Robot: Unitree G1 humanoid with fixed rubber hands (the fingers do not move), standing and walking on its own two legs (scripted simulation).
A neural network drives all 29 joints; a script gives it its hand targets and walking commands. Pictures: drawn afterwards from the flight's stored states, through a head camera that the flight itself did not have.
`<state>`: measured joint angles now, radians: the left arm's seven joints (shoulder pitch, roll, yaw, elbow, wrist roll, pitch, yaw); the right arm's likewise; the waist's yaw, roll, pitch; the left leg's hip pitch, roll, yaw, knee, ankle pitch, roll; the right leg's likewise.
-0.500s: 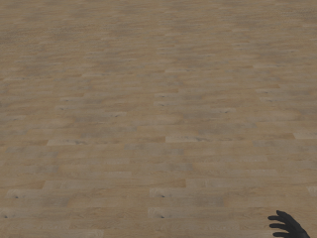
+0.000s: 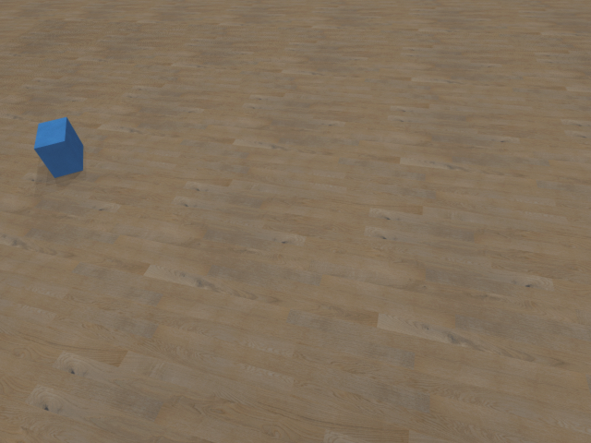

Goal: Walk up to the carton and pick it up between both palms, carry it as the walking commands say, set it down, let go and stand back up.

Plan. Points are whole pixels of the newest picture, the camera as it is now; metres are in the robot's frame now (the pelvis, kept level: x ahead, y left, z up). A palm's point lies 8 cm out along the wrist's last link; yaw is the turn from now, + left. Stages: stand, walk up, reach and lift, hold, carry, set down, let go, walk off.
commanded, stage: walk up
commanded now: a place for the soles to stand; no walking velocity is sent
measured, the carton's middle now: (60, 146) +1.81 +1.50 -0.66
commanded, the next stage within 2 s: none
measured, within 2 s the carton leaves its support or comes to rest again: neither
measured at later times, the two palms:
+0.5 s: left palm (67, 361) +0.29 +0.41 -0.08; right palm (432, 283) +0.44 -0.20 -0.09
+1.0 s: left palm (37, 271) +0.47 +0.57 -0.08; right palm (323, 178) +0.73 -0.01 -0.08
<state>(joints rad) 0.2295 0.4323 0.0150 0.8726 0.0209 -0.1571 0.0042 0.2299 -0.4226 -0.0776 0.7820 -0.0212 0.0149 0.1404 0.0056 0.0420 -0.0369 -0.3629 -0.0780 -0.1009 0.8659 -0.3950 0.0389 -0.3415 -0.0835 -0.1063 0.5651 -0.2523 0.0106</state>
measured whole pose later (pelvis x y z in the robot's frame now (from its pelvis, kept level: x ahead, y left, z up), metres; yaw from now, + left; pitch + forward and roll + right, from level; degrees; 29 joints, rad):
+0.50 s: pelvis +0.28 +0.08 +0.00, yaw +12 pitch +2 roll +0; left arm 0.25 0.44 0.01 0.87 0.02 -0.14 -0.02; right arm 0.24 -0.42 -0.08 0.78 -0.02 -0.01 0.13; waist 0.01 0.02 0.02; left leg -0.27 -0.03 -0.04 0.56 -0.32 0.04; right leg -0.40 -0.09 -0.08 0.66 -0.34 0.03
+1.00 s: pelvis +0.51 +0.24 +0.01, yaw +22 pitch +1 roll -2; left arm 0.23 0.43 0.01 0.87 0.02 -0.12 -0.01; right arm 0.23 -0.42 -0.08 0.78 -0.02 -0.04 0.11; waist 0.00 0.03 0.03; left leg -0.30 -0.04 -0.04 0.55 -0.25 0.06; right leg -0.42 -0.10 -0.06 0.93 -0.44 0.03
